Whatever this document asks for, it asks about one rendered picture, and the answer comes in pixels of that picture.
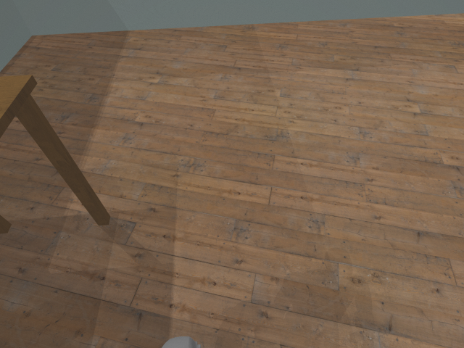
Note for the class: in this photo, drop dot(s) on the table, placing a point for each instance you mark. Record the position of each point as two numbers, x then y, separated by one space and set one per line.
15 99

